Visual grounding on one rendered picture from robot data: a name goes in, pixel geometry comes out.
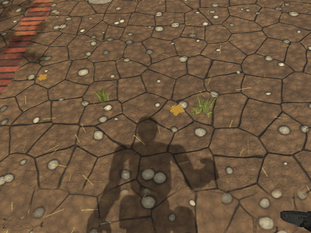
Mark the robot right hand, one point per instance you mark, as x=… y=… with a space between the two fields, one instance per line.
x=298 y=218

